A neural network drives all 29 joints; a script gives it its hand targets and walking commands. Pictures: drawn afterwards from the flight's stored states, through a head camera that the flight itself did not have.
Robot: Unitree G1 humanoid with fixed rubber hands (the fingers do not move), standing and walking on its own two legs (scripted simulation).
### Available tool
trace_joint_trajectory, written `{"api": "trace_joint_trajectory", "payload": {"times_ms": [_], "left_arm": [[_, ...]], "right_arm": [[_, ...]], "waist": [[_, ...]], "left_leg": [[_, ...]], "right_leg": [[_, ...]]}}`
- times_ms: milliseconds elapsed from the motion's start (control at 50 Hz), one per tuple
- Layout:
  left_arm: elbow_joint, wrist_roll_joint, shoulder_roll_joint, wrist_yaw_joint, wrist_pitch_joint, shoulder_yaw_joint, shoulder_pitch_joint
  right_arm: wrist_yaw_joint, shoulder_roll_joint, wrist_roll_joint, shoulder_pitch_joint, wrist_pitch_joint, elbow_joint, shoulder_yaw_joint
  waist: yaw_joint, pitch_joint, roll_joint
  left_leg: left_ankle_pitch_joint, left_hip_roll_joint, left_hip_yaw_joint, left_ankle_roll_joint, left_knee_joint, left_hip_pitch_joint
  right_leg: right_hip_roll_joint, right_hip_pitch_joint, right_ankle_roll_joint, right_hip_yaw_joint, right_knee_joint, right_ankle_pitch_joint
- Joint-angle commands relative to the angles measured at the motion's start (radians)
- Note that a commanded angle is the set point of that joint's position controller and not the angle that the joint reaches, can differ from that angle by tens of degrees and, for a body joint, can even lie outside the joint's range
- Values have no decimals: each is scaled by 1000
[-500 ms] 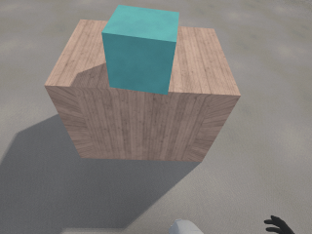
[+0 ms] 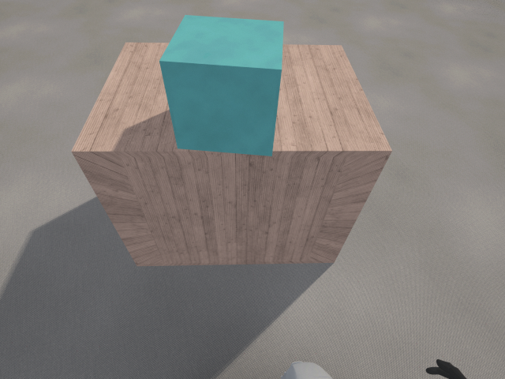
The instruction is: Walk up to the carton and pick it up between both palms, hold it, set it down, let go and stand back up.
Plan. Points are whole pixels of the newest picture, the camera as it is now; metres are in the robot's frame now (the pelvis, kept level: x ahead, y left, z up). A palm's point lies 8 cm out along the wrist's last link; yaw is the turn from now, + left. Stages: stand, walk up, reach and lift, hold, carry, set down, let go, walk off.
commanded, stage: walk up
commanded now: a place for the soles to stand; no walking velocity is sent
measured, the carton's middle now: (229, 86) +0.78 +0.03 +0.03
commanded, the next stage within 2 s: none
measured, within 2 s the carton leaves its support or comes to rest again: neither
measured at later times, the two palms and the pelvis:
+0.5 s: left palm out of the picture +0.09 +0.32 -0.10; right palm out of the picture +0.08 -0.32 -0.07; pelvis +0.01 +0.00 +0.00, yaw -1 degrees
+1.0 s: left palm out of the picture +0.17 +0.41 -0.09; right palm out of the picture +0.10 -0.26 -0.05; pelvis +0.08 +0.08 +0.01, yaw +0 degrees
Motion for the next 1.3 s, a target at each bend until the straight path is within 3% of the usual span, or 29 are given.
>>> {"api": "trace_joint_trajectory", "payload": {"times_ms": [0, 60, 140, 160, 180, 200, 220, 260, 320, 340, 360, 380, 500, 520, 540, 560, 580, 600, 640, 760, 800, 820, 840, 860, 880, 920, 980, 1080, 1280], "left_arm": [[-52, 3, 166, -2, -11, 42, -46], [-45, 8, 144, -11, -17, 35, -14], [-17, 26, 164, -5, -21, 47, 39], [-15, 32, 178, -1, -26, 53, 38], [-23, 44, 235, 4, -31, 64, 34], [-33, 36, 303, 4, -31, 72, 11], [-48, 36, 334, -1, -27, 82, -21], [-59, 40, 294, -1, -23, 71, -74], [-77, 31, 188, -7, -7, 35, -162], [-88, 20, 132, -11, -9, 24, -137], [-82, 20, 124, -3, -6, 25, -92], [-63, 24, 183, 3, 2, 41, -104], [-25, 13, 141, -16, -27, 37, -5], [-44, 16, 176, -27, -51, 54, 62], [-12, 27, 214, -28, -56, 77, 119], [7, 39, 283, -21, -61, 105, 185], [0, 40, 385, -14, -69, 126, 214], [-30, 37, 411, -13, -69, 129, 130], [-55, 24, 364, -10, -75, 111, 15], [-76, 27, 322, -32, -63, 98, -64], [-98, 37, 285, -35, -46, 90, -174], [-103, 36, 204, -36, -38, 69, -157], [-126, 30, 98, -33, -41, 37, -145], [-130, 22, 119, -21, -40, 34, -113], [-122, 26, 221, -23, -36, 43, -141], [-54, 4, 248, -38, -42, 63, -10], [-24, 3, 197, -52, -34, 59, 44], [-57, 5, 177, -69, -16, 46, -24], [-116, 26, 139, -83, -41, 7, -156]], "right_arm": [[-29, -235, -26, 1, -51, 8, -80], [-25, -238, -21, 4, -43, -10, -73], [-20, -226, -12, -70, -24, -39, -69], [-21, -195, -15, -59, -16, -35, -59], [-19, -161, -13, -54, -12, -45, -51], [-18, -147, -4, -57, 2, -47, -47], [-25, -195, -4, -46, 7, -27, -65], [-14, -198, 0, -39, -1, -3, -62], [-15, -191, -9, 120, -37, 53, -73], [-26, -240, -31, 154, -52, 54, -84], [-30, -309, -38, 60, -56, 24, -92], [-29, -330, -30, 30, -55, 28, -98], [-23, -247, -16, -51, -40, 0, -67], [7, -281, -21, -28, -36, -14, -88], [19, -267, -33, -47, -27, -28, -86], [25, -224, -40, -70, -18, -53, -77], [32, -159, -33, -115, -10, -96, -59], [20, -218, -49, -160, -2, -95, -72], [33, -257, -35, -128, -13, -49, -84], [58, -224, -16, 28, -25, 2, -102], [49, -214, -13, 237, -32, 69, -116], [35, -252, -21, 357, -43, 105, -137], [16, -321, -40, 418, -60, 98, -154], [5, -396, -33, 270, -68, 36, -158], [8, -412, -8, 148, -66, 28, -162], [4, -336, -18, 46, -80, 13, -140], [-1, -263, -7, 112, -95, 28, -101], [7, -261, -6, 148, -84, 7, -95], [20, -275, -16, 121, -58, -4, -88]], "waist": [[-9, 1, 99], [-8, -75, 185], [45, -85, 150], [47, -83, 73], [40, -70, -72], [31, -15, -145], [35, 14, -161], [24, 66, -145], [-57, 35, -81], [-60, -51, 87], [-19, -34, 135], [-26, -1, 76], [31, -83, 146], [42, -128, 177], [67, -134, 95], [103, -104, -68], [123, -30, -273], [106, 97, -162], [55, 158, -83], [-4, 75, -231], [-119, -2, -123], [-172, -67, 67], [-194, -79, 244], [-129, -40, 172], [-83, 64, 74], [3, 92, 6], [-1, 19, 72], [-28, 22, 148], [-56, -17, 184]], "left_leg": [[293, 265, -342, 134, -306, 199], [599, 221, -199, 131, -198, 204], [343, 175, -133, 93, -92, 25], [230, 143, -120, 71, -27, -32], [59, 69, -79, 31, 102, -147], [-249, -42, -62, -2, 161, -206], [-318, -12, -129, 4, 258, -167], [-254, 13, -128, 9, 175, -105], [-10, -8, -114, 15, -232, 195], [-5, 154, -352, 51, -345, 249], [27, 360, -581, 123, -402, 229], [-25, 422, -592, 197, -408, 119], [517, 188, -147, 102, -118, 116], [55, 157, -148, 106, -128, 122], [-243, 132, -157, 106, -61, -4], [-413, 70, -134, 75, 94, -262], [-346, -67, -68, 7, 341, -530], [-283, 29, -206, 13, 410, -570], [-147, 67, -202, 0, 366, -471], [-30, 15, -65, -24, 50, -42], [76, -57, 21, -41, -131, 314], [-13, -41, -73, -21, -224, 535], [-301, 175, -460, 4, -379, 541], [-580, 411, -898, 81, -618, 379], [-751, 455, -904, 99, -690, 185], [-428, 317, -577, 39, -576, 182], [-10, 195, -292, 6, -481, 194], [-45, 172, -206, 22, -529, 281], [288, 188, -78, 113, -398, 391]], "right_leg": [[-41, -143, -19, 20, 25, -23], [-31, -39, -17, -100, -74, 38], [2, 214, -45, -136, -308, 234], [-10, 267, -53, -71, -354, 243], [-138, 287, -99, 176, -404, 242], [-306, 188, -210, 447, -526, 8], [-363, 92, -289, 512, -560, -121], [-290, 14, -266, 411, -542, -144], [-106, -111, -117, 121, -272, 167], [-29, -128, -58, 34, -18, 259], [38, -217, -11, -56, 21, -4], [-19, -158, -15, 20, 78, -114], [-7, 104, -32, -147, -259, 194], [37, 152, -46, -187, -339, 134], [38, 287, -52, -159, -359, 63], [-43, 449, -88, 36, -391, -140], [-321, 456, -207, 638, -668, -601], [-434, 311, -303, 789, -750, -721], [-366, 218, -280, 618, -709, -543], [-200, 38, -192, 183, -566, -196], [-109, -144, -142, 47, -347, -232], [-32, -312, -110, -18, -46, -204], [100, -461, -68, -25, 291, -138], [91, -503, -35, 64, 394, -69], [-4, -442, -44, 142, 391, 34], [-41, -325, -25, 91, 315, 185], [-39, -223, -11, 62, 199, 275], [-15, -278, 20, 24, 76, 330], [-45, -169, 7, -153, -323, 306]]}}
